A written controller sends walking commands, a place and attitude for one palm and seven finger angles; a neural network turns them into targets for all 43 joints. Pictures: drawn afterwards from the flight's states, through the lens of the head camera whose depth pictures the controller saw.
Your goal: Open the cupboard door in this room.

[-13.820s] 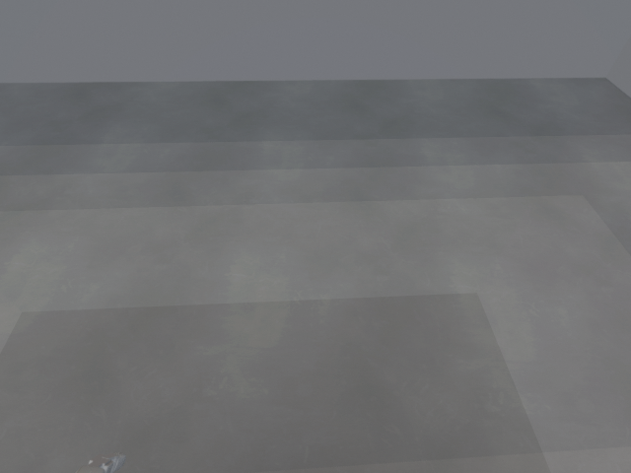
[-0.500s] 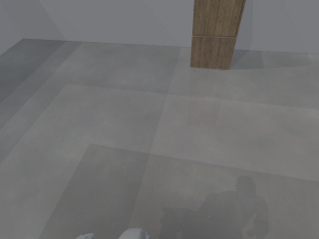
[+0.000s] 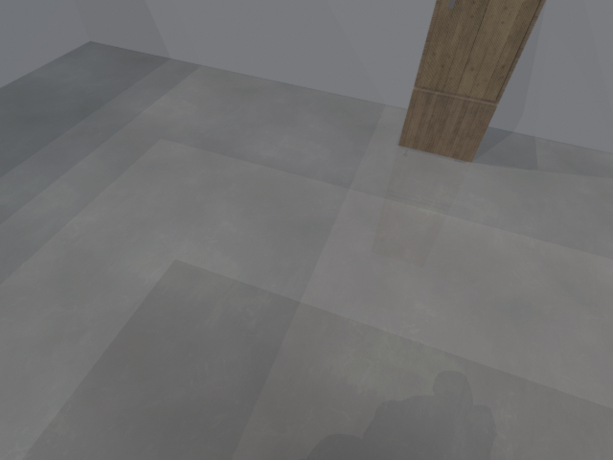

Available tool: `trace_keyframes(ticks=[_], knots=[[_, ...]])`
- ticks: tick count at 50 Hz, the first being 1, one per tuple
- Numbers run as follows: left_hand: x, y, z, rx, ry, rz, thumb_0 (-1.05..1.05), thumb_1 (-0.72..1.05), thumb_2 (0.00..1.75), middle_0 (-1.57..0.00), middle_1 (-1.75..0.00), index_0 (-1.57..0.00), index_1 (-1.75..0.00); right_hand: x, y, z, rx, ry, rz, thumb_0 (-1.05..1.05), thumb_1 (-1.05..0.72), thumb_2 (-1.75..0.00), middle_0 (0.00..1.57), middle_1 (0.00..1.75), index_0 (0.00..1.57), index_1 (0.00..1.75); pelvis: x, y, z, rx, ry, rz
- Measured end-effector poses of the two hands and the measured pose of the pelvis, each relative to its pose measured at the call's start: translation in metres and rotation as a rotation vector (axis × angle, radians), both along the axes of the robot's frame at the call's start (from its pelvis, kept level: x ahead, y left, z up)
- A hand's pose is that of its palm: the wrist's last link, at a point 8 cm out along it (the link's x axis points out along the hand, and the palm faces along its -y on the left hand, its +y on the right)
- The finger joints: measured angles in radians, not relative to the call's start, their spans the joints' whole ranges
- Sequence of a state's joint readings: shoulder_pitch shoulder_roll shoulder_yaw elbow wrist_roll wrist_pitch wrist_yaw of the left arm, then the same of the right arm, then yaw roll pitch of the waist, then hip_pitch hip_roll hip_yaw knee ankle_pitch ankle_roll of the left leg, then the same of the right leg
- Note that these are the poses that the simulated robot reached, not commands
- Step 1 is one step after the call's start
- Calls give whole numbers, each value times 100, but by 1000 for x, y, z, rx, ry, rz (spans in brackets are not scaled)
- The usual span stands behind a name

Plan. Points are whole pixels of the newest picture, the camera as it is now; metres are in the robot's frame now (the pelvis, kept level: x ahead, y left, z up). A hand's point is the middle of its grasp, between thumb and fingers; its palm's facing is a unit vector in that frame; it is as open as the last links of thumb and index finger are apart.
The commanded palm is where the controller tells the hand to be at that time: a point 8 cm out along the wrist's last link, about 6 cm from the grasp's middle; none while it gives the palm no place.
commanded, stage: turn or walk to find it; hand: left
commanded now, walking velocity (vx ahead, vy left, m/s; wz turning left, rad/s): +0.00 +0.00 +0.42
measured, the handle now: out of the picture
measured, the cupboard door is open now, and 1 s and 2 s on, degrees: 0 0 0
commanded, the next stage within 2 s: stand and wait in 0.10 s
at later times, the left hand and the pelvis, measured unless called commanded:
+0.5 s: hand out of the picture +0.01 +0.17 -0.17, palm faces +0.05 -0.98 -0.19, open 7.3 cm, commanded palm none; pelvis +0.00 -0.01 +0.00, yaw +1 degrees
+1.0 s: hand out of the picture -0.03 +0.16 -0.17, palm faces +0.06 -0.98 -0.17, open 7.3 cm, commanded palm none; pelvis -0.01 -0.01 +0.01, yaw +1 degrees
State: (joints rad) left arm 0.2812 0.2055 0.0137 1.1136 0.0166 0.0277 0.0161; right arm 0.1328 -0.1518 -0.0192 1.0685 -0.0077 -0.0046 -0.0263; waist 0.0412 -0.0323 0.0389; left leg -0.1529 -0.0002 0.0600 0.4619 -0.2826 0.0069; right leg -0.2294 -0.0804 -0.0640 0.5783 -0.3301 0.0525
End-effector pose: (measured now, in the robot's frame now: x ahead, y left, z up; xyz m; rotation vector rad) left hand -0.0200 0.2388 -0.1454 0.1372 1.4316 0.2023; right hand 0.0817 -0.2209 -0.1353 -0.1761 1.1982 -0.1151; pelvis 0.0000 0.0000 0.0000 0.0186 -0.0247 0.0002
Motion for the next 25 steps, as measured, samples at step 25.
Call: trace_keyframes(ticks=[25], knots=[[19,-21,4,-20,-58,-21,1,92,90,-20,-30,-20,-30,-110,0,-8,26,255,-78,1,-91,-90,19,30,20,30,-5,-6,5,-19,-3,21]])
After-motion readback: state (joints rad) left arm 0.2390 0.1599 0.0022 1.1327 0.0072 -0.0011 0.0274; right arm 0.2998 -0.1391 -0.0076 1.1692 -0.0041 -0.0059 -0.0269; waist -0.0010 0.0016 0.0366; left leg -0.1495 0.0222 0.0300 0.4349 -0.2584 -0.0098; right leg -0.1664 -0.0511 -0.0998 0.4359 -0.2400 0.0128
